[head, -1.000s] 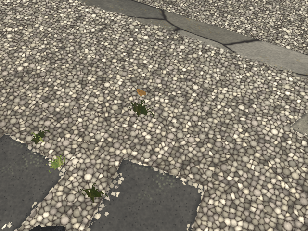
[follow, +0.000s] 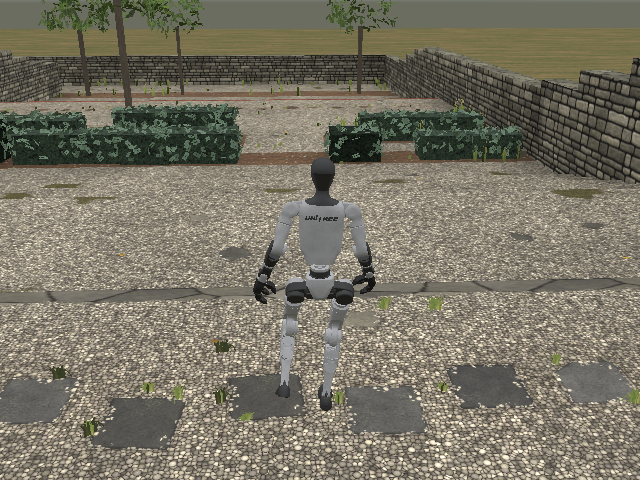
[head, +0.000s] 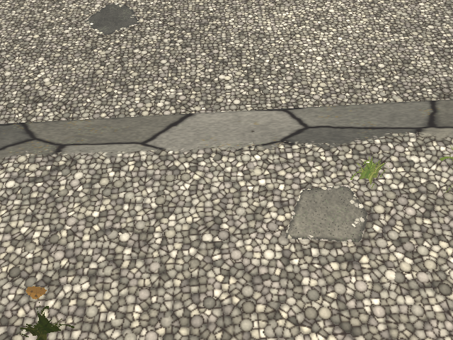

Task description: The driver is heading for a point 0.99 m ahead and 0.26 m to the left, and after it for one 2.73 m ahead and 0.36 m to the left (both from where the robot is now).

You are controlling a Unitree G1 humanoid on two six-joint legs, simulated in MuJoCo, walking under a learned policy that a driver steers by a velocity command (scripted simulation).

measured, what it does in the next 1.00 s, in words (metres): walks ahead, turning left: left foot, then right foot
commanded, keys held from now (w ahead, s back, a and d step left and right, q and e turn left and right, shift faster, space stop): w+e+shift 0.10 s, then w+shift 0.02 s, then w+q+shift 0.88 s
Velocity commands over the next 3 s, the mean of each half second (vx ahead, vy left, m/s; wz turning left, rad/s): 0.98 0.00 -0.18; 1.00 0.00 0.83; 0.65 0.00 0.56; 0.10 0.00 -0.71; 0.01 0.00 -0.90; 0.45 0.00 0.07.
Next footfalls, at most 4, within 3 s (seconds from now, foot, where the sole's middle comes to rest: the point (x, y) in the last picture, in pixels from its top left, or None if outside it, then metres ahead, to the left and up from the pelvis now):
0.32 left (245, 316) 0.53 0.01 -0.76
0.74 right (312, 204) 0.91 -0.23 -0.76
1.18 left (221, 134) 1.25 0.09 -0.76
1.72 right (211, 92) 1.69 0.16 -0.92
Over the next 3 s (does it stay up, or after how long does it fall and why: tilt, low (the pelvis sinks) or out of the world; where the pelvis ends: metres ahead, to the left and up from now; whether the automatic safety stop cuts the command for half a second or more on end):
stays up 1.74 0.19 -0.16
